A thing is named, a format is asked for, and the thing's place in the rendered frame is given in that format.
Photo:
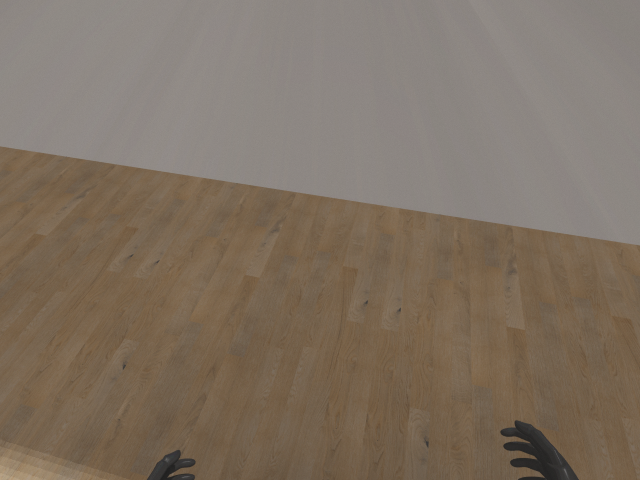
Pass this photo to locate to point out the left robot hand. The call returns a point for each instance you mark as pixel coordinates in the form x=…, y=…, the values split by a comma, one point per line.
x=170, y=464

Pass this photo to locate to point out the right robot hand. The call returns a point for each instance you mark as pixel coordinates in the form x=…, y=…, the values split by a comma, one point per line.
x=550, y=463

